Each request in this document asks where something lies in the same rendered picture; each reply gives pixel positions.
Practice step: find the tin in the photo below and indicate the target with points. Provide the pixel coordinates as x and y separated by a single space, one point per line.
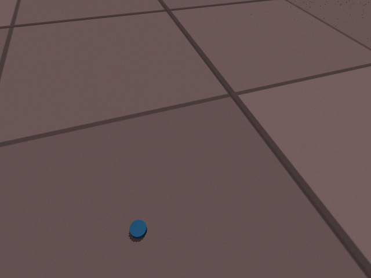
138 229

